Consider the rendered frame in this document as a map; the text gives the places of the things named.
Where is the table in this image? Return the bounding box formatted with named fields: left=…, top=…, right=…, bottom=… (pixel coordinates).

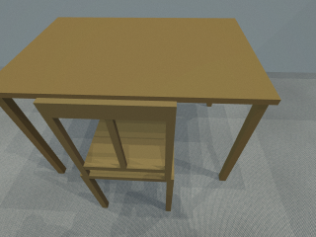
left=0, top=17, right=281, bottom=181

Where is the chair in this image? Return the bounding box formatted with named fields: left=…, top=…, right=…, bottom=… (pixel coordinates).
left=33, top=98, right=177, bottom=211

